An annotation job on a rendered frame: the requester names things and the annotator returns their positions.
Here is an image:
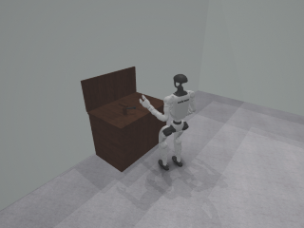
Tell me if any left robot foot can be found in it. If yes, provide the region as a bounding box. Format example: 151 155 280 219
158 159 169 171

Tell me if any left robot hand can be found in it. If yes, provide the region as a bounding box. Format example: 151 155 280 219
139 95 151 108

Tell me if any counter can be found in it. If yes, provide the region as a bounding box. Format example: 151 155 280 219
81 66 167 172

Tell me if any left robot forearm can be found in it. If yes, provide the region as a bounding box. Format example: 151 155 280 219
147 104 166 122

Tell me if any right robot upper arm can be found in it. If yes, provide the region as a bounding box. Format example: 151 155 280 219
186 90 197 113

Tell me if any left robot upper arm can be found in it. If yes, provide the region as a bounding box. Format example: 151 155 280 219
163 95 174 122

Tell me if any robot left thigh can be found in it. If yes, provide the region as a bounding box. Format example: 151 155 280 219
159 125 174 149

